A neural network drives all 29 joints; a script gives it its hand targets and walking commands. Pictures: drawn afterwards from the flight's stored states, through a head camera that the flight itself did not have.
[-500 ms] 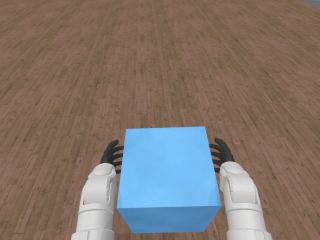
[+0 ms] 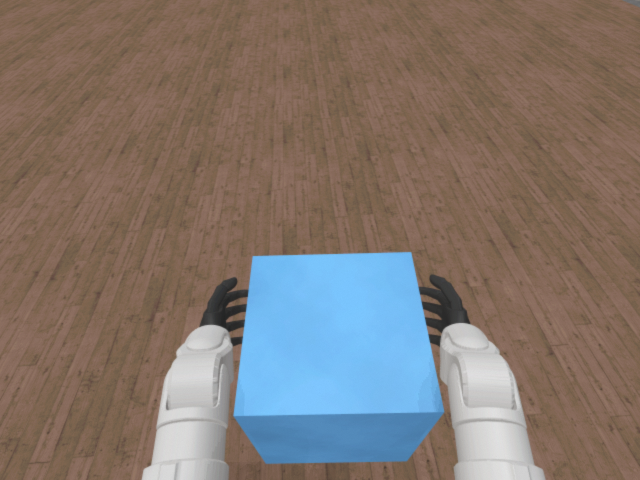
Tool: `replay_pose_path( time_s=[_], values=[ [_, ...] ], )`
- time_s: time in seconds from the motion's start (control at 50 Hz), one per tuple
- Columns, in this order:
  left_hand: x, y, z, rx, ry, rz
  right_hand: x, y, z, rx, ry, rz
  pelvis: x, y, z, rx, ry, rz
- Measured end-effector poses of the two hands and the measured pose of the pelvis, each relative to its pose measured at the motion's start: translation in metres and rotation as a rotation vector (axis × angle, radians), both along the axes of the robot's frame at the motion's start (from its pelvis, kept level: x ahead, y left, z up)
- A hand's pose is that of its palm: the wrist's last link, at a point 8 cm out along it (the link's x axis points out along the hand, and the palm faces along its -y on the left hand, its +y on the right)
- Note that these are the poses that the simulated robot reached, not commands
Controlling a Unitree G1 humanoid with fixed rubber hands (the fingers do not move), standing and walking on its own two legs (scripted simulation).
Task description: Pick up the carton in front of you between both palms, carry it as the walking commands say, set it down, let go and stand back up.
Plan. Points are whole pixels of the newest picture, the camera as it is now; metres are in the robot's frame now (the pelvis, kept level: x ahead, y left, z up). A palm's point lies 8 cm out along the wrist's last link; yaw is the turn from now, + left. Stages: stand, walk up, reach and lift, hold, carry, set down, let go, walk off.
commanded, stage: carry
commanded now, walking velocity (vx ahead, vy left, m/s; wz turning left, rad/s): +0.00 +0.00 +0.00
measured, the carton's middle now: (334, 364) +0.29 +0.00 -0.03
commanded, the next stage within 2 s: hold in 0.90 s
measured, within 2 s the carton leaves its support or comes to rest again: neither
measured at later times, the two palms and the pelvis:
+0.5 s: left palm (221, 333) +0.29 +0.14 +0.05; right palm (458, 329) +0.30 -0.16 +0.04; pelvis +0.00 -0.01 +0.00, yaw +0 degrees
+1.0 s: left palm (225, 337) +0.29 +0.14 +0.05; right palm (463, 333) +0.29 -0.16 +0.04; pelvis +0.00 -0.01 +0.01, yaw -1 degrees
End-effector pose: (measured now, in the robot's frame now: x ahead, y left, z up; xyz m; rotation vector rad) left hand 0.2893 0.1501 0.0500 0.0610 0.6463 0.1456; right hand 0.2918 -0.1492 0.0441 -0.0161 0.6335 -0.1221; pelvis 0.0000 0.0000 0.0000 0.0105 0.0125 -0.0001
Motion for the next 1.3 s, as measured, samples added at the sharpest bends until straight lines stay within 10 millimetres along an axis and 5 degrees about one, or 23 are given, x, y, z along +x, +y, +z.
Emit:
replay_pose_path(
  time_s=[0.82, 1.3],
  values=[
    [0.003, -0.012, -0.005, -0.014, 0.009, 0.009, 0.006, -0.012, 0.001, -0.013, 0.007, 0.006, 0.004, -0.015, 0.0, -0.005, 0.011, 0.001],
    [0.013, -0.014, 0.004, -0.023, 0.005, -0.045, -0.001, -0.014, 0.01, 0.021, -0.003, -0.078, 0.001, 0.002, 0.003, -0.02, -0.188, -0.062]
  ],
)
